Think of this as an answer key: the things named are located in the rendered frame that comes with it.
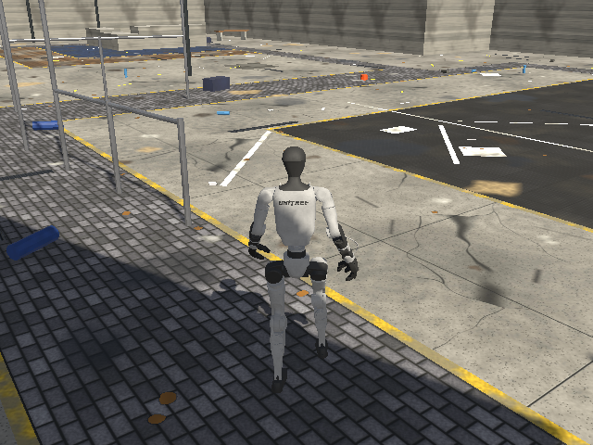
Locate left robot thigh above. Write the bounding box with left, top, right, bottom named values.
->
left=265, top=260, right=287, bottom=333

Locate left robot shin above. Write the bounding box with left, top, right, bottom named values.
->
left=270, top=315, right=285, bottom=380

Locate right robot forearm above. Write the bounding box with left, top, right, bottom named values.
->
left=333, top=224, right=355, bottom=263

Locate left robot forearm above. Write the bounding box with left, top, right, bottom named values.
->
left=248, top=222, right=262, bottom=249

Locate right robot hand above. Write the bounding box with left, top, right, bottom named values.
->
left=337, top=258, right=359, bottom=281

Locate robot left upper arm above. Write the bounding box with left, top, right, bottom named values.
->
left=251, top=186, right=276, bottom=236

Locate robot right upper arm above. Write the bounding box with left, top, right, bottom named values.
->
left=313, top=186, right=341, bottom=239

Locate left robot hand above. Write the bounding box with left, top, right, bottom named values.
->
left=248, top=244, right=270, bottom=260

